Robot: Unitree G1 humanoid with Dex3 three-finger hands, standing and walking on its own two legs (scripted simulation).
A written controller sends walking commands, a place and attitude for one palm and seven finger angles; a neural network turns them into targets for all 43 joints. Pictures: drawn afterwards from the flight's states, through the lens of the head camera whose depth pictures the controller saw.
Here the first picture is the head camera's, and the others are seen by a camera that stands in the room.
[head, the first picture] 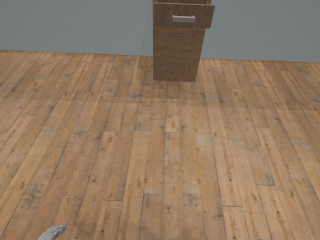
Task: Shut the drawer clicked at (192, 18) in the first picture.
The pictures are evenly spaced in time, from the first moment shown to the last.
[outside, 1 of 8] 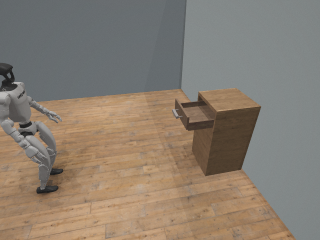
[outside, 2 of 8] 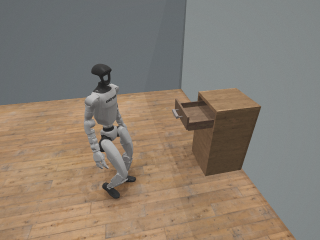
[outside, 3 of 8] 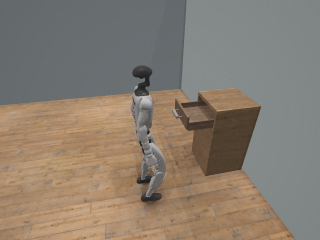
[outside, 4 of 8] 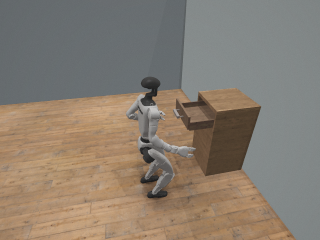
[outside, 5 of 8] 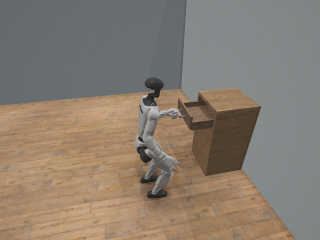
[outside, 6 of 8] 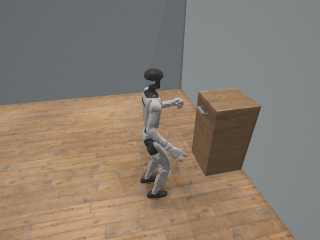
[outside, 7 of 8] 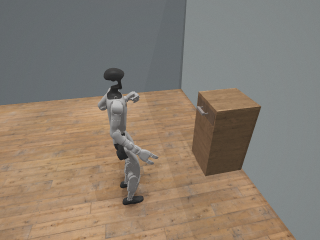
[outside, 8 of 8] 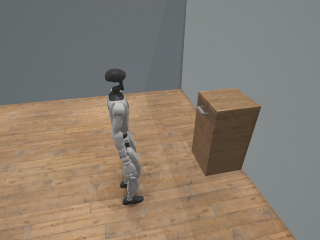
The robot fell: no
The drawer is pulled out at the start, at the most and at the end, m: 0.27 0.27 0.00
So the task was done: yes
